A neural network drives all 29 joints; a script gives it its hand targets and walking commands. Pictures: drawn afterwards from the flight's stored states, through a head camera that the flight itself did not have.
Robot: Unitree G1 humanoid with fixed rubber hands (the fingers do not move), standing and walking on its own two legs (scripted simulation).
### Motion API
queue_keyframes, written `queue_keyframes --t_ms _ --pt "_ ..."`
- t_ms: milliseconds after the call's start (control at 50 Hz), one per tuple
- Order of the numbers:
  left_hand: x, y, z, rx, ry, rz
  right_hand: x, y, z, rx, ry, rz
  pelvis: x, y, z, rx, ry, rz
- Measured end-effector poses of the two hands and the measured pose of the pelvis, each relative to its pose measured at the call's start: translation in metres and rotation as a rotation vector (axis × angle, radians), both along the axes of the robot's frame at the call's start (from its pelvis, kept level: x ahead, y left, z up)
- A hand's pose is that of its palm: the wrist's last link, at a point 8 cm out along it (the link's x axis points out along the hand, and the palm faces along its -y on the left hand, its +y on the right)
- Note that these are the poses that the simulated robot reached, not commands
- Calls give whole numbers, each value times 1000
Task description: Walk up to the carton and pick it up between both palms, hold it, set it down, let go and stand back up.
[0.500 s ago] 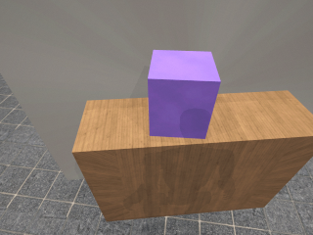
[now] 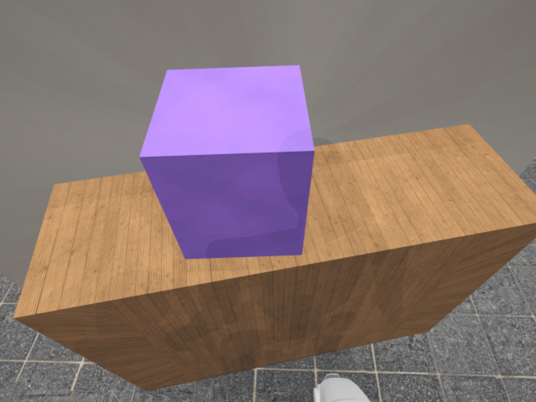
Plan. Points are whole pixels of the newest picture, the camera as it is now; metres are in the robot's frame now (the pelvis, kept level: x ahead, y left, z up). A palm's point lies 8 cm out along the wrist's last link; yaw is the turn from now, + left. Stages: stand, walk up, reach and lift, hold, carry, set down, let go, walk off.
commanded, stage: walk up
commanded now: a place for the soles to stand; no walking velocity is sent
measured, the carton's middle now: (238, 168) +0.48 +0.03 +0.08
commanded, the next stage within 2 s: stand in 1.68 s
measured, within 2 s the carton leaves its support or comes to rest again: neither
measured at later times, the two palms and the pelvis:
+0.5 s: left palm out of the picture +0.13 +0.28 -0.09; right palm (451, 385) +0.16 -0.26 -0.08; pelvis +0.02 +0.01 +0.01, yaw -1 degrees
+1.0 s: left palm out of the picture +0.13 +0.31 -0.08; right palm out of the picture +0.08 -0.24 -0.09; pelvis +0.00 +0.04 +0.01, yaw -2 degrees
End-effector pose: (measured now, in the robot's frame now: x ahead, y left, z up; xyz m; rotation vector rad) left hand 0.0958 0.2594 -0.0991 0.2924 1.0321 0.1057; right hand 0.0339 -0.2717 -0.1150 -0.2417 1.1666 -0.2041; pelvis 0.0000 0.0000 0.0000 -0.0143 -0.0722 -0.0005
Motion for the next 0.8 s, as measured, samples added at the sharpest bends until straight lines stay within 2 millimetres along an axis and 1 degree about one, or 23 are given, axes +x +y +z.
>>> queue_keyframes --t_ms 80,160,240,320,440,520,620,720,800 --pt "26 -13 12 21 -47 16 34 -8 -9 10 6 35 9 -6 1 2 10 1" --pt "41 -13 20 46 -76 12 66 -6 -6 9 -31 73 14 -5 3 -8 24 11" --pt "42 -1 14 45 -78 23 87 0 2 -2 -64 110 15 -1 2 -3 29 15" --pt "38 8 8 15 -41 56 97 7 20 1 -103 115 18 3 7 28 34 4" --pt "36 13 5 8 -28 45 116 10 34 -5 -156 127 22 7 10 10 32 -5" --pt "34 18 6 11 -24 41 123 15 38 0 -181 136 21 10 11 13 29 -12" --pt "33 22 10 22 -27 38 124 21 37 27 -198 126 19 13 12 11 21 -28" --pt "31 23 15 34 -24 23 117 24 33 50 -189 117 18 13 13 15 21 -40" --pt "31 23 20 46 -24 4 106 22 28 56 -173 89 16 15 14 20 26 -45"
